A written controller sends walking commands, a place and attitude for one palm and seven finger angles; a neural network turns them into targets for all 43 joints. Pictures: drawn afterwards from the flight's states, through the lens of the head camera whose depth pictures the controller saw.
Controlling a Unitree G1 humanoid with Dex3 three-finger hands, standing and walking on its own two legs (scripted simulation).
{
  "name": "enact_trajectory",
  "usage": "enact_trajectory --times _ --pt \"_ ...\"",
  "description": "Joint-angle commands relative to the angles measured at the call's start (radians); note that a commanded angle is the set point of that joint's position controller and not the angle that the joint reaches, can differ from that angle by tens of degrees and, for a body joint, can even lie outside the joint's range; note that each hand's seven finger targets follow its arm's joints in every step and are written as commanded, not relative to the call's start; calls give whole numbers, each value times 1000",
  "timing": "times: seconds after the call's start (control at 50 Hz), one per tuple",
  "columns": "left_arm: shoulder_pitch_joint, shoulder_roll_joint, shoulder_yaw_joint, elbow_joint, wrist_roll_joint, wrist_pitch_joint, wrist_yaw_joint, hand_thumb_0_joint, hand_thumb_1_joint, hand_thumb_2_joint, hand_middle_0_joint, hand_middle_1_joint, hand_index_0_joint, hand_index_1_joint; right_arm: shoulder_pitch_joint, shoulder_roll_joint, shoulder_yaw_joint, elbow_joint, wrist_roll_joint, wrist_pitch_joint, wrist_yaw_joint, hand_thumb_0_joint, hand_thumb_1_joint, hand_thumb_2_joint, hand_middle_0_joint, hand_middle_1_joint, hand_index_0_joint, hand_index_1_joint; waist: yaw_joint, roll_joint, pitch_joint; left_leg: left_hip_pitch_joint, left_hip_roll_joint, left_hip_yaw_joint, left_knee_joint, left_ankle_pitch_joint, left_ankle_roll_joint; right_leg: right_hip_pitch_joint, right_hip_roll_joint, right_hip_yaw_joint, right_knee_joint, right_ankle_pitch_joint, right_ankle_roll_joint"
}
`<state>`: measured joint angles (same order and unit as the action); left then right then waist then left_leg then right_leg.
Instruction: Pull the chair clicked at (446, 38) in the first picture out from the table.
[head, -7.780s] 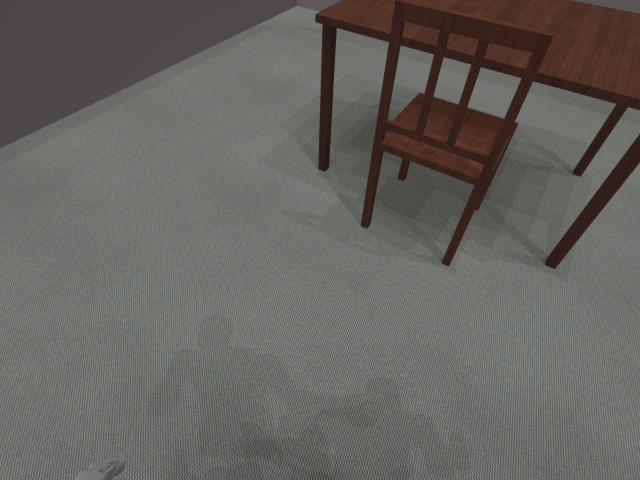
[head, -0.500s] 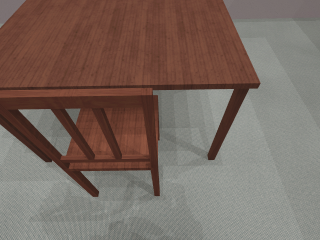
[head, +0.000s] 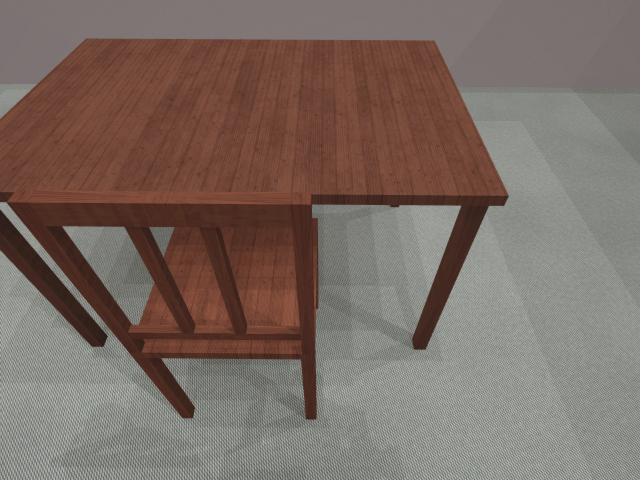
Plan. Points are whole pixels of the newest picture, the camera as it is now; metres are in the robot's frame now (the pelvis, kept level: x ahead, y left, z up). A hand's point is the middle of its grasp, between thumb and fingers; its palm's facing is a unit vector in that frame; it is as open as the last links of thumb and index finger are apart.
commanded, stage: look again from close up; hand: left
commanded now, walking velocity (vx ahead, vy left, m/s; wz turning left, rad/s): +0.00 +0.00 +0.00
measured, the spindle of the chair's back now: (166, 284) +0.43 +0.30 -0.08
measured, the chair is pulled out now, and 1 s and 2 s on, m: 0.00 0.00 0.00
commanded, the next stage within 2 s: raise the hand toward the chair's back in 0.86 s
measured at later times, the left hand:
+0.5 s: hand out of the picture +0.04 +0.18 -0.18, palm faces -0.01 -0.98 -0.19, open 7.4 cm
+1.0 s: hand out of the picture +0.03 +0.19 -0.17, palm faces +0.06 -0.98 -0.19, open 7.4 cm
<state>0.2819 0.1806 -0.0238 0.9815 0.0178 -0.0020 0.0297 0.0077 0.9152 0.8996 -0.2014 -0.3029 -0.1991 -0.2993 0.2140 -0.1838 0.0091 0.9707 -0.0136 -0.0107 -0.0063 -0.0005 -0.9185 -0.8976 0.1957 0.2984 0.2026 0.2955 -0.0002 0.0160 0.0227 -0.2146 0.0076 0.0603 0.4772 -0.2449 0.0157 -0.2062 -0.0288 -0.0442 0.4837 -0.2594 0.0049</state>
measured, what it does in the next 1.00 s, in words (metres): stands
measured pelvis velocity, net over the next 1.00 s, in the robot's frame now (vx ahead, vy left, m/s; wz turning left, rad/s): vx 0.03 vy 0.01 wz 0.01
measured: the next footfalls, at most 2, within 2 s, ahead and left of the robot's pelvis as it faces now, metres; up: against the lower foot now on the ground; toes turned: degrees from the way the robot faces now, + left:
none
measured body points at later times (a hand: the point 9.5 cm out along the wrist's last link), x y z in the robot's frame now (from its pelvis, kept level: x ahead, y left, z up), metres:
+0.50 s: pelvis +0.02 +0.01 +0.00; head +0.04 +0.01 +0.45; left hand +0.04 +0.23 -0.16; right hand +0.03 -0.22 -0.16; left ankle +0.01 +0.11 -0.74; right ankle +0.00 -0.12 -0.74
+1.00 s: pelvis +0.03 +0.01 +0.00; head +0.04 +0.02 +0.45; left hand +0.03 +0.24 -0.15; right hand +0.04 -0.21 -0.15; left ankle +0.01 +0.11 -0.74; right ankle +0.00 -0.12 -0.74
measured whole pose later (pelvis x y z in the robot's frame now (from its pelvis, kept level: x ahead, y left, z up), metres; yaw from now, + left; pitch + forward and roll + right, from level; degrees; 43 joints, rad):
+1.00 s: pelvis +0.03 +0.01 +0.00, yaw +1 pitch -1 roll +0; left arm 0.34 0.17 -0.01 0.95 -0.02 0.04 0.05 0.01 0.91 0.90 -0.20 -0.30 -0.20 -0.30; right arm 0.28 -0.16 0.02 1.09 0.01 -0.03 -0.03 0.01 -0.92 -0.90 0.20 0.30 0.20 0.30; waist 0.00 -0.01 0.04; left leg -0.17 -0.01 0.06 0.46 -0.27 0.03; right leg -0.14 -0.04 -0.05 0.43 -0.27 0.03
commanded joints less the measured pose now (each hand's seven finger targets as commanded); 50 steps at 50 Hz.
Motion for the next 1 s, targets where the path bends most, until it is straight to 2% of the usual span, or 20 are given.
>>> enact_trajectory --times 0.0,0.06,0.16,0.2,0.28,0.36,0.46,0.5,0.6,0.68,0.72,0.78,0.92,0.94,0.96,0.98 --pt "22 130 30 -37 -5 -23 3 0 900 900 -200 -300 -200 -300 47 -107 -17 -10 0 -13 -4 0 -900 -900 200 300 200 300 -6 -35 29 2 78 -95 -122 17 20 -46 -74 107 -141 -47 -36" --pt "37 132 29 -15 -7 -28 4 0 900 900 -200 -300 -200 -300 47 -111 -14 16 3 -18 -5 0 -900 -900 200 300 200 300 -1 -29 -3 19 80 -94 -107 80 18 -14 -83 105 -127 34 -36" --pt "46 128 25 24 -8 -29 6 0 900 900 -200 -300 -200 -300 59 -109 -9 65 5 -22 -9 0 -900 -900 200 300 200 300 4 -9 -8 25 88 -95 -108 137 18 21 -85 91 -105 125 -35" --pt "48 131 24 37 -9 -29 6 0 900 900 -200 -300 -200 -300 66 -102 -7 80 7 -22 -11 0 -900 -900 200 300 200 300 6 -27 0 26 91 -93 -111 154 18 32 -83 85 -103 153 -33" --pt "56 123 24 60 -10 -31 9 0 900 900 -200 -300 -200 -300 77 -98 -5 110 7 -26 -15 0 -900 -900 200 300 200 300 7 -5 -23 43 91 -92 -103 208 18 61 -91 79 -91 217 -34" --pt "53 114 22 75 -10 -28 11 0 900 900 -200 -300 -200 -300 81 -90 -4 127 7 -23 -16 0 -900 -900 200 300 200 300 7 -17 21 29 92 -92 -115 183 18 44 -89 75 -103 188 -31" --pt "51 108 24 82 -9 -28 12 0 900 900 -200 -300 -200 -300 87 -84 -5 137 8 -28 -19 0 -900 -900 200 300 200 300 6 -7 5 42 92 -96 -116 219 19 58 -88 71 -97 208 -29" --pt "51 103 24 84 -9 -26 12 0 900 900 -200 -300 -200 -300 84 -76 -6 143 7 -27 -21 0 -900 -900 200 300 200 300 8 -10 29 40 94 -99 -125 218 21 45 -84 69 -102 195 -28" --pt "53 101 25 87 -9 -27 13 0 900 900 -200 -300 -200 -300 86 -78 -6 144 7 -29 -22 0 -900 -900 200 300 200 300 7 -16 23 51 95 -101 -129 239 23 52 -87 65 -106 210 -25" --pt "55 98 24 90 -8 -28 13 0 900 900 -200 -300 -200 -300 86 -84 -6 142 7 -27 -21 0 -900 -900 200 300 200 300 3 -22 16 57 93 -100 -129 222 22 51 -90 70 -112 205 -24" --pt "60 96 23 91 -8 -26 12 0 900 900 -200 -300 -200 -300 85 -82 -5 142 8 -27 -21 0 -900 -900 200 300 200 300 7 -16 36 49 92 -101 -135 211 23 40 -88 69 -119 180 -22" --pt "67 95 22 97 -8 -29 12 0 900 900 -200 -300 -200 -300 88 -80 -6 143 7 -29 -22 0 -900 -900 200 300 200 300 4 -20 14 66 93 -98 -130 239 23 52 -91 71 -116 221 -24" --pt "84 87 19 102 -8 -26 12 0 900 900 -200 -300 -200 -300 97 -77 -4 143 10 -29 -23 0 -900 -900 200 300 200 300 7 -21 32 58 93 -102 -136 222 27 45 -88 68 -125 186 -21" --pt "100 96 19 125 11 -42 49 0 900 900 -200 -300 -200 -300 50 -112 -10 73 13 -33 -15 0 -900 -900 200 300 200 300 9 11 88 -33 107 -80 42 414 -9 -2 -120 91 -90 433 -16" --pt "-599 305 158 -1432 -194 -248 45 0 877 890 -198 -296 -198 -296 87 -256 -47 -264 63 -170 -55 0 -900 -900 200 300 200 300 -93 205 -412 303 23 -99 -55 517 -23 54 -7 -16 3 396 -31" --pt "-154 219 125 -1158 -109 -190 86 0 853 880 -195 -293 -195 -293 -4 -168 -19 -218 47 -263 -80 0 -900 -900 200 300 200 300 8 297 -431 362 73 -84 -59 637 -21 -23 18 -16 88 137 -45"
